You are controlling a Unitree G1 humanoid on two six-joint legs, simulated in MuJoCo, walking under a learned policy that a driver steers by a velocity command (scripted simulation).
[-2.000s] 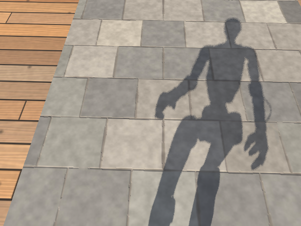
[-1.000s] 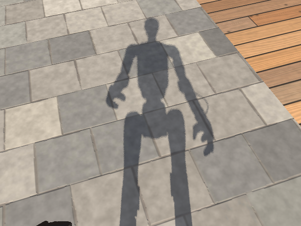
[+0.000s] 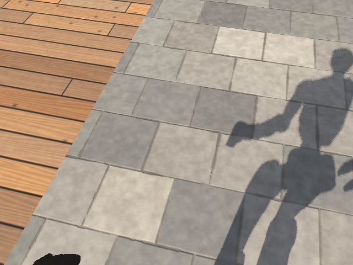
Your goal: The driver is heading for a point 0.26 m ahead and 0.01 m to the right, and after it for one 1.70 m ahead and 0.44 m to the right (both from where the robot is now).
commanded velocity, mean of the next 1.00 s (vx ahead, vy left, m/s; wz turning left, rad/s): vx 0.21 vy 0.00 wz -0.35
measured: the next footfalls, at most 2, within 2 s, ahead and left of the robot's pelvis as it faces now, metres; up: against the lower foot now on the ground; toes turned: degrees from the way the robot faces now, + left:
left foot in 0.40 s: +0.36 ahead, +0.12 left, +0.00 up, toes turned -8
right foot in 0.82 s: +0.25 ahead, -0.13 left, +0.00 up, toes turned -24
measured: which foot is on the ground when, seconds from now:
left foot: up 0.00-0.38, down 0.40-0.82, up 0.84-1.00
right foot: down 0.00-0.40, up 0.42-0.80, down 0.82-1.00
